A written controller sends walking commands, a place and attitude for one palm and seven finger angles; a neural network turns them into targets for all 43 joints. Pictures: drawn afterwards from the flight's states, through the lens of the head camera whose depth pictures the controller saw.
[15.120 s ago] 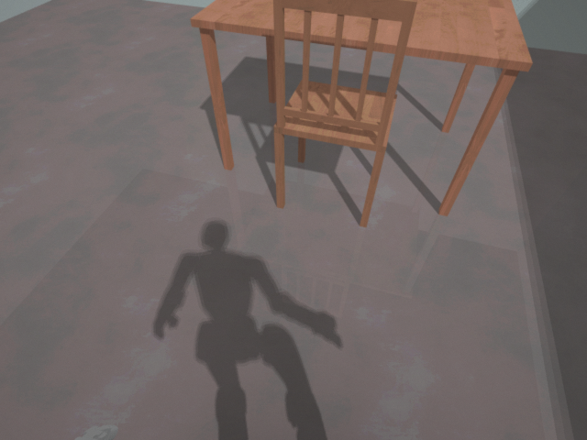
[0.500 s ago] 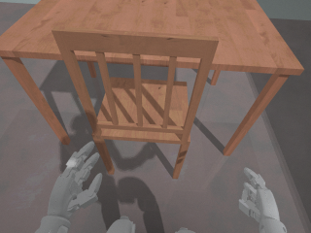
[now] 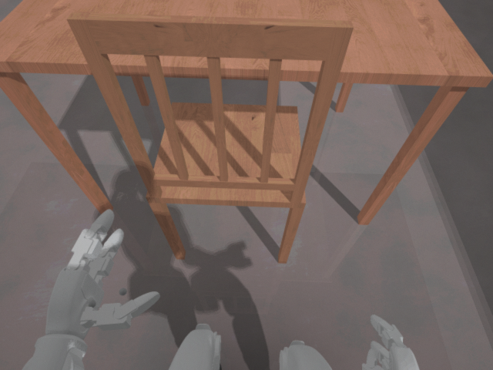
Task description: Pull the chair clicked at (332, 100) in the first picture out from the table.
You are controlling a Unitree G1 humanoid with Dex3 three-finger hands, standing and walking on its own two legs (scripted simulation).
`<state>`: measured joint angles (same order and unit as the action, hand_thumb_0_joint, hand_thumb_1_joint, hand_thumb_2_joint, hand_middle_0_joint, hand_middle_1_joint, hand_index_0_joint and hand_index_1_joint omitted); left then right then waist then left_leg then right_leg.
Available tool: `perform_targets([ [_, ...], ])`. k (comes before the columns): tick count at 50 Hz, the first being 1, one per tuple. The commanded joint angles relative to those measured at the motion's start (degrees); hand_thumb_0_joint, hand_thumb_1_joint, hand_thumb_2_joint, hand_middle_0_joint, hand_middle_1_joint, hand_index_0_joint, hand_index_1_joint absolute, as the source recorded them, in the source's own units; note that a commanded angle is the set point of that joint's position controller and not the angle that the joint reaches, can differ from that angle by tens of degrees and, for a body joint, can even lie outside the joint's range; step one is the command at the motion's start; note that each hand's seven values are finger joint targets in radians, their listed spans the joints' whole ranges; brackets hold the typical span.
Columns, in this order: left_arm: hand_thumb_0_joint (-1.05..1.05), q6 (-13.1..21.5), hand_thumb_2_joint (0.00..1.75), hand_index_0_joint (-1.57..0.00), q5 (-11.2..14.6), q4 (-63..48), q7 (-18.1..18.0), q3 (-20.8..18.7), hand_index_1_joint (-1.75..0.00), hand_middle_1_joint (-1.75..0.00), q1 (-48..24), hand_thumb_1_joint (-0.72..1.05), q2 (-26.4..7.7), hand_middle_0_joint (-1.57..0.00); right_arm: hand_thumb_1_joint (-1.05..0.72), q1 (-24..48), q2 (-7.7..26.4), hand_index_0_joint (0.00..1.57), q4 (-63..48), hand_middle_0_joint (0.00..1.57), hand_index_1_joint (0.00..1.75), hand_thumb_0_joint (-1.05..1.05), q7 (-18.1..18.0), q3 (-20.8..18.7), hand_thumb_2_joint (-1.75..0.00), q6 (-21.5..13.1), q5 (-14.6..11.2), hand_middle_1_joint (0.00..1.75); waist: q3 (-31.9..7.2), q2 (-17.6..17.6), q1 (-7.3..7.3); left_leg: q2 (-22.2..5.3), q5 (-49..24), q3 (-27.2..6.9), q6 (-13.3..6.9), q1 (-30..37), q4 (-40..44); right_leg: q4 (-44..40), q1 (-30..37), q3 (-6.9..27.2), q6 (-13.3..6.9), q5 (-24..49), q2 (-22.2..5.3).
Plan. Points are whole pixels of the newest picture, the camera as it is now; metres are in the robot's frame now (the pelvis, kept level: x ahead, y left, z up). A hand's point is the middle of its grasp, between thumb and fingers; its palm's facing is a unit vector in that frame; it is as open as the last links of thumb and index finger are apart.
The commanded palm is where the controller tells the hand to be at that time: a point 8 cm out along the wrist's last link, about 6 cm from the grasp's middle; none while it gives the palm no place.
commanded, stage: raise the hand toward the chair's back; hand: left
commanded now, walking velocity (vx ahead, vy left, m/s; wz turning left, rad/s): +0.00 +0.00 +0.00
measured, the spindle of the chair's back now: (219, 130) +0.56 +0.08 +0.03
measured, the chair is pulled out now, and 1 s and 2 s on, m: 0.00 0.00 0.00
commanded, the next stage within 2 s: aim the fingers beside a spindle in 1.24 s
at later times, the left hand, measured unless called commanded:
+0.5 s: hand (98, 279) +0.24 +0.22 +0.05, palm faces +0.01 -1.00 -0.04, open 16.6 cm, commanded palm +0.22 +0.28 +0.06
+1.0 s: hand (97, 264) +0.26 +0.23 +0.05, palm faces -0.01 -1.00 -0.05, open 16.9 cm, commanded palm +0.24 +0.28 +0.06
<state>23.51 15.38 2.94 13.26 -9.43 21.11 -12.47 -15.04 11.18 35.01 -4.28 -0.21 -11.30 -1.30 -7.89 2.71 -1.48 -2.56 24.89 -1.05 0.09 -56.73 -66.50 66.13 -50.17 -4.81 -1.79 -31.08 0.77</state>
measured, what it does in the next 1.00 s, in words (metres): stands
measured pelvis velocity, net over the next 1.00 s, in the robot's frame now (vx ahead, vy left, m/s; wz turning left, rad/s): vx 0.02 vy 0.02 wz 0.01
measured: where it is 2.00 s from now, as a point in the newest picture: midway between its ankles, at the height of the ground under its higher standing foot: outside the picture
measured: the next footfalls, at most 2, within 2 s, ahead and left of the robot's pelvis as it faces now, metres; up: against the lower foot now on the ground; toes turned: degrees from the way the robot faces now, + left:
none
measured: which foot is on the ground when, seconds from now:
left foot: down 0.00-1.00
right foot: down 0.00-1.00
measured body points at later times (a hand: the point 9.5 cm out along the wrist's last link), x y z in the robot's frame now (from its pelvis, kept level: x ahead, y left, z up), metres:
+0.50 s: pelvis +0.01 +0.03 +0.01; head +0.08 +0.04 +0.45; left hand +0.24 +0.28 +0.05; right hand +0.22 -0.20 -0.06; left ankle +0.07 +0.12 -0.64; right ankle +0.01 -0.10 -0.64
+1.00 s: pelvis +0.02 +0.02 +0.02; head +0.09 +0.04 +0.46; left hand +0.26 +0.28 +0.06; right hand +0.18 -0.23 -0.06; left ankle +0.07 +0.12 -0.64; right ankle +0.01 -0.10 -0.64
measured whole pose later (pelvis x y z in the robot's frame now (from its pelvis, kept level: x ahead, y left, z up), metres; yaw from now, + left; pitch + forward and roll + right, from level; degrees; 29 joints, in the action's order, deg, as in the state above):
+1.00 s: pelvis +0.02 +0.02 +0.02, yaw +0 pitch +15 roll -3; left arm 21.1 16.1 4.3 16.0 -12.2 17.0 -15.6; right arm -14.4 14.2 31.7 -3.5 -0.2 -10.6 -1.5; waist -7.3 1.8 -1.8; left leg -1.5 25.4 -0.8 -1.7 -52.6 -63.3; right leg 60.6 -44.8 -4.6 0.1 -30.3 0.0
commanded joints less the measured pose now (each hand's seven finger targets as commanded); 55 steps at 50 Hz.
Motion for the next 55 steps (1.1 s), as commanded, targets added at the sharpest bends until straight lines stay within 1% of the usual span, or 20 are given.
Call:
perform_targets([
  [1,0.0,6.05,0.46,-0.1,0.49,-9.7,0.04,-3.16,-0.14,-0.14,-1.49,-0.13,-6.6,-0.1,-0.9,6.12,8.84,0.2,-10.28,0.2,0.3,0.0,-0.36,-3.18,-0.9,-4.62,-0.27,0.3,-11.08,-2.43,0.57,1.63,-2.47,-0.97,-1.98,11.68,8.76,-14.04,2.73,3.84,0.93,0.24,-0.43],
  [3,0.0,6.21,0.44,-0.09,0.91,-9.75,0.59,-3.4,-0.13,-0.13,-1.77,-0.17,-6.91,-0.09,-0.9,5.61,9.28,0.2,-10.5,0.2,0.3,0.0,-0.41,-3.32,-0.9,-4.65,-0.45,0.3,-11.44,-2.82,0.5,1.74,-2.66,-0.99,-2.01,12.13,9.08,-13.93,3.02,3.52,0.92,0.97,-0.37],
  [4,0.0,6.29,0.43,-0.09,0.88,-10.36,0.55,-4.43,-0.13,-0.13,-1.83,-0.2,-7.93,-0.09,-0.9,5.81,9.37,0.2,-10.42,0.2,0.3,0.0,-0.46,-3.39,-0.9,-4.67,-0.38,0.3,-12.16,-1.61,1.17,1.72,-3.5,-1.15,-1.98,12.74,9.36,-13.4,3.64,3.14,0.66,2.17,-0.17],
  [7,0.0,6.17,0.4,-0.08,0.91,-12.39,0.19,-4.27,-0.12,-0.12,-2.08,-0.27,-7.76,-0.08,-0.9,5.32,9.62,0.2,-10.98,0.2,0.3,0.0,-0.35,-3.42,-0.9,-4.47,-0.34,0.3,-13.02,0.2,1.16,1.66,-5.14,-1.38,-1.86,15.27,10.29,-12.54,3.74,1.81,0.52,5.01,-0.04],
  [10,0.0,5.71,0.37,-0.08,0.12,-13.34,-0.57,-3.45,-0.11,-0.11,-2.87,-0.34,-7.64,-0.08,-0.9,5.09,9.81,0.2,-11.17,0.2,0.3,0.0,-0.17,-3.23,-0.9,-4.05,-0.24,0.3,-12.13,2.15,0.67,1.41,-5.37,-2.26,-1.63,17.31,11.27,-11.85,2.33,0.65,0.32,5.92,0.3],
  [14,0.0,4.54,0.33,-0.07,-0.04,-12.44,-0.55,-4.21,-0.09,-0.09,-1.9,-0.43,-8.11,-0.07,-0.9,4.86,9.98,0.2,-11.51,0.2,0.3,0.0,0.14,-3.26,-0.9,-3.25,-0.14,0.3,-12.6,1.82,0.66,1.35,-7.01,-2.6,-1.47,18.4,11.39,-11.8,2.92,0.19,0.29,7.78,0.55],
  [17,0.0,3.77,0.3,-0.06,-0.19,-13.39,0.01,-3.17,-0.08,-0.08,-2.8,-0.5,-7.64,-0.06,-0.9,4.67,10.17,0.2,-12.33,0.2,0.3,0.0,0.37,-2.94,-0.9,-2.62,-0.18,0.3,-12.58,2.27,0.28,1.08,-7.74,-3.1,-1.17,19.97,11.98,-11.74,2.58,-0.25,0.29,8.4,0.64],
  [18,0.0,3.46,0.3,-0.06,-0.02,-13.69,0.26,-3.04,-0.08,-0.08,-3.41,-0.5,-7.43,-0.06,-0.9,4.76,10.04,0.2,-12.52,0.2,0.3,0.0,0.44,-2.83,-0.9,-2.44,-0.14,0.3,-12.07,3.49,0.36,1.22,-8.02,-3.0,-1.11,20.16,12.02,-11.91,2.69,-0.2,0.27,8.77,0.56],
  [21,0.0,2.37,0.3,-0.06,-0.06,-13.01,0.74,-3.73,-0.08,-0.08,-4.42,-0.5,-8.07,-0.06,-0.9,4.38,10.29,0.2,-12.99,0.2,0.3,0.0,0.43,-2.61,-0.9,-1.9,-0.13,0.3,-11.95,1.74,0.07,1.03,-7.59,-3.63,-1.02,20.24,12.43,-11.98,2.74,-0.55,0.3,8.51,0.8],
  [26,0.0,1.56,0.3,-0.06,0.5,-12.58,1.77,-4.97,-0.08,-0.08,-6.14,-0.5,-9.01,-0.06,-0.9,4.07,10.43,0.2,-13.08,0.2,0.3,0.0,0.17,-2.32,-0.9,-1.65,-0.18,0.3,-12.55,1.51,0.08,1.08,-8.47,-3.66,-1.01,21.06,12.49,-12.54,3.43,-0.47,0.27,9.21,0.91],
  [30,0.0,1.23,0.3,-0.06,0.63,-12.87,2.49,-5.53,-0.08,-0.08,-7.46,-0.5,-9.91,-0.06,-0.9,3.89,10.53,0.2,-12.91,0.2,0.3,0.0,0.18,-2.09,-0.9,-1.88,-0.29,0.3,-12.82,3.17,0.17,1.13,-8.88,-3.83,-0.83,21.81,12.94,-12.73,3.74,-0.42,0.16,9.32,0.85],
  [32,0.0,0.93,0.3,-0.06,1.17,-12.47,2.8,-6.25,-0.08,-0.08,-7.53,-0.5,-10.15,-0.06,-0.9,3.78,10.55,0.2,-12.68,0.2,0.3,0.0,0.07,-2.19,-0.9,-2.02,-0.29,0.3,-13.48,2.86,0.32,1.19,-9.79,-3.58,-0.9,22.22,12.87,-13.07,4.37,-0.35,0.22,10.09,0.82],
  [33,0.0,0.62,0.3,-0.06,1.28,-11.24,2.95,-6.5,-0.08,-0.08,-7.42,-0.5,-10.19,-0.06,-0.9,3.71,10.63,0.2,-12.6,0.2,0.3,0.0,0.0,-2.22,-0.9,-1.95,-0.35,0.3,-12.72,1.39,0.07,1.17,-9.4,-3.51,-0.93,21.52,12.92,-13.35,4.39,-0.39,0.34,9.97,0.89],
  [35,0.0,0.7,0.3,-0.06,1.38,-11.67,3.15,-7.46,-0.08,-0.08,-7.95,-0.5,-11.28,-0.06,-0.9,3.64,10.75,0.2,-12.38,0.2,0.3,0.0,0.03,-2.26,-0.9,-2.12,-0.44,0.3,-13.44,2.48,0.41,1.28,-10.18,-3.44,-0.89,21.84,13.0,-13.41,5.15,-0.25,0.2,10.38,0.86],
  [39,0.0,0.66,0.3,-0.06,2.03,-9.2,3.42,-7.65,-0.08,-0.08,-7.48,-0.5,-10.62,-0.06,-0.9,3.75,10.82,0.2,-11.97,0.2,0.3,0.0,-0.02,-2.45,-0.9,-2.44,-0.56,0.3,-12.2,0.79,0.5,1.49,-9.14,-3.03,-1.09,20.34,13.07,-14.24,5.7,0.01,0.31,9.74,0.87],
  [43,0.0,1.37,0.3,-0.06,1.79,-10.76,3.45,-7.21,-0.08,-0.08,-7.78,-0.5,-10.9,-0.06,-0.9,3.47,11.03,0.2,-11.91,0.2,0.3,0.0,0.18,-2.78,-0.9,-2.83,-0.55,0.3,-13.43,2.59,0.53,1.41,-10.5,-2.77,-1.01,21.69,12.97,-14.04,5.49,0.25,0.3,10.6,0.69],
  [46,0.0,1.65,0.3,-0.06,1.72,-11.14,2.84,-7.62,-0.08,-0.08,-7.45,-0.5,-11.18,-0.06,-0.9,3.43,10.88,0.2,-11.82,0.2,0.3,0.0,0.28,-2.88,-0.9,-2.91,-0.53,0.3,-13.11,2.59,0.49,1.47,-10.53,-2.81,-0.99,21.8,13.2,-14.13,5.61,0.15,0.31,10.61,0.7],
  [49,0.0,1.57,0.3,-0.06,1.78,-8.69,2.48,-8.09,-0.08,-0.08,-6.92,-0.5,-11.01,-0.06,-0.9,3.57,10.84,0.2,-11.62,0.2,0.3,0.0,0.25,-2.85,-0.9,-2.62,-0.54,0.3,-10.98,0.84,0.41,1.57,-8.02,-2.56,-1.12,19.48,13.2,-14.61,5.36,0.26,0.41,8.96,0.84],
  [54,0.0,2.37,0.3,-0.06,1.7,-9.46,2.57,-8.07,-0.08,-0.08,-7.59,-0.5,-11.49,-0.06,-0.9,3.36,10.85,0.2,-11.44,0.2,0.3,0.0,0.22,-2.85,-0.9,-2.75,-0.48,0.3,-12.65,1.04,0.23,1.62,-9.31,-2.16,-1.35,19.89,12.32,-14.54,6.06,0.82,0.41,10.21,0.78],
  [55,0.0,2.68,0.3,-0.06,1.73,-10.74,2.65,-7.45,-0.08,-0.08,-7.9,-0.5,-10.94,-0.06,-0.9,3.37,10.78,0.2,-11.74,0.2,0.3,0.0,0.28,-2.84,-0.9,-2.83,-0.54,0.3,-13.03,2.34,0.28,1.6,-9.66,-2.05,-1.27,20.55,12.39,-14.39,6.07,0.86,0.39,10.53,0.69],
])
